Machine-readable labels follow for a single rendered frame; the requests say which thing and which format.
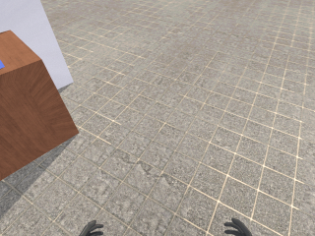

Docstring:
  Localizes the robot right hand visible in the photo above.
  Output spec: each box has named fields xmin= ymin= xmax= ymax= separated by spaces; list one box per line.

xmin=223 ymin=218 xmax=252 ymax=236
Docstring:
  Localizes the pedestal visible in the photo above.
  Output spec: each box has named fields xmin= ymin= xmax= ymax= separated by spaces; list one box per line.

xmin=0 ymin=30 xmax=79 ymax=181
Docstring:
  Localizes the robot left hand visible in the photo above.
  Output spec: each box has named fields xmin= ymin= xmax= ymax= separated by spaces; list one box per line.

xmin=79 ymin=220 xmax=104 ymax=236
